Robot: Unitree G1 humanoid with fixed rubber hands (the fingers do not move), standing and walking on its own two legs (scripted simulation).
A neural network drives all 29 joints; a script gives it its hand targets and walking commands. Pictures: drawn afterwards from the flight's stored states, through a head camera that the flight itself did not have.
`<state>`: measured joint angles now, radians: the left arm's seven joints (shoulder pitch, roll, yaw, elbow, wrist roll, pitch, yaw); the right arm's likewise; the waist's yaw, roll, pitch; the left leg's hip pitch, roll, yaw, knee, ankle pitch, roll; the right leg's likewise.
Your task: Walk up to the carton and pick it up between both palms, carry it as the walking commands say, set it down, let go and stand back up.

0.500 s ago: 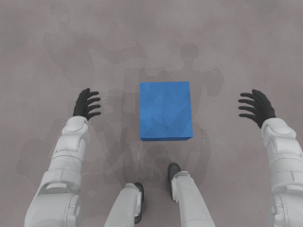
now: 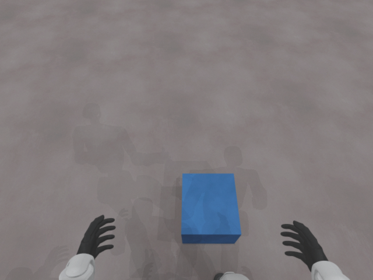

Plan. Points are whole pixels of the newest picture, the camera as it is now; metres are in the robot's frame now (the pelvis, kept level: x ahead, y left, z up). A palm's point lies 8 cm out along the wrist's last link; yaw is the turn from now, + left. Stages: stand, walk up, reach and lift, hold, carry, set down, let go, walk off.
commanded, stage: let go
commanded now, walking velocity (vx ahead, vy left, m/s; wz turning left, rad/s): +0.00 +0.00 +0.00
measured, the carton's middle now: (208, 208) +0.48 -0.09 -0.67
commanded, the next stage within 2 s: stand in 0.48 s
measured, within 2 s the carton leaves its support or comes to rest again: neither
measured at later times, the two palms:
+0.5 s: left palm (91, 261) +0.17 +0.22 -0.07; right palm (322, 263) +0.16 -0.27 -0.06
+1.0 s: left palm (84, 259) +0.18 +0.24 -0.08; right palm (325, 265) +0.16 -0.29 -0.09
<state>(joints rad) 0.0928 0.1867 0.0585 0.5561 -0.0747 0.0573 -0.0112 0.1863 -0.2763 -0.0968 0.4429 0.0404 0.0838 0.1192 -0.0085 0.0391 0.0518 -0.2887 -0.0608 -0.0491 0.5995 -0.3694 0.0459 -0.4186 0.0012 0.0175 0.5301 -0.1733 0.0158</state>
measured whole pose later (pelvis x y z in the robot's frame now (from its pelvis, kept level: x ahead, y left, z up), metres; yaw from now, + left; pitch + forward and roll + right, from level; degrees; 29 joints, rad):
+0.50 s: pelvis +0.01 -0.01 +0.01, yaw +0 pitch -4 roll -1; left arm 0.19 0.19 0.02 0.51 -0.07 0.10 -0.05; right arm 0.25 -0.28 -0.09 0.41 0.04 0.16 0.08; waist 0.00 0.04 0.11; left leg -0.07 -0.04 -0.05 0.51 -0.36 0.04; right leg -0.22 0.02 0.02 0.48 -0.19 0.01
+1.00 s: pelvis +0.04 -0.01 +0.00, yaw +0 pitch +0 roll -1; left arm 0.19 0.23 0.04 0.66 -0.04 0.04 0.01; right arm 0.25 -0.28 -0.09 0.63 0.04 0.03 -0.02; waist 0.00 0.04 0.04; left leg -0.11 -0.04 -0.05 0.51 -0.40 0.03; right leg -0.29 0.02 0.01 0.54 -0.25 0.00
